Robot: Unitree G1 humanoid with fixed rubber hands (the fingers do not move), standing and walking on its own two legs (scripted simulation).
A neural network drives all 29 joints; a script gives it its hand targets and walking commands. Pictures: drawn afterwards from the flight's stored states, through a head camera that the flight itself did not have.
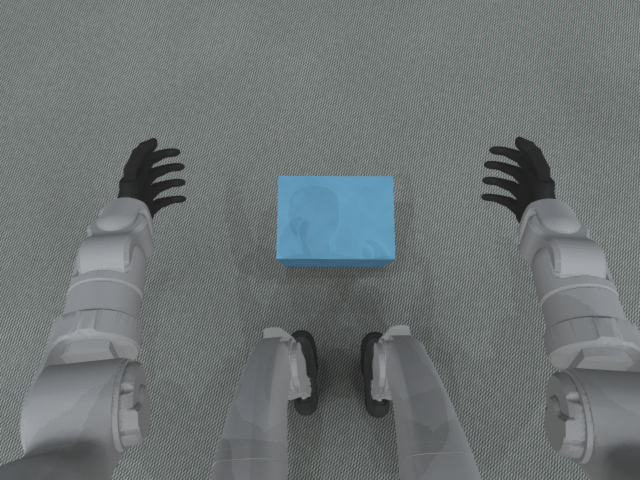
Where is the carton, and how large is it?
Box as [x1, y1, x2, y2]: [276, 176, 394, 267]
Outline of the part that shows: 278,176 276,258 285,266 381,267 394,259 392,176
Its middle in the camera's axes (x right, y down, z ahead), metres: +0.03 -0.04 +0.94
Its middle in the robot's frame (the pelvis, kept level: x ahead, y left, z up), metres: +0.49 -0.01 -0.56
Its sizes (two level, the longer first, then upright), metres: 0.259 0.188 0.197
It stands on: the floor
